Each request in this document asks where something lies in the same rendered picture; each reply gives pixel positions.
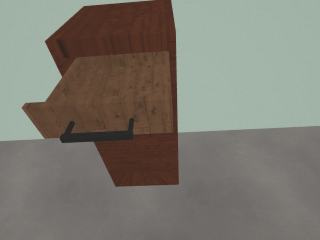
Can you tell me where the drawer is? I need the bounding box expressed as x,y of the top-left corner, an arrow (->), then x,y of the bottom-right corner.
22,51 -> 174,139

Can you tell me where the cabinet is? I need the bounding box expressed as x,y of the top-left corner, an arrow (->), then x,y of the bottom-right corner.
45,0 -> 179,187

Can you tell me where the handle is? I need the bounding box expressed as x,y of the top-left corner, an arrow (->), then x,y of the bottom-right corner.
59,118 -> 134,143

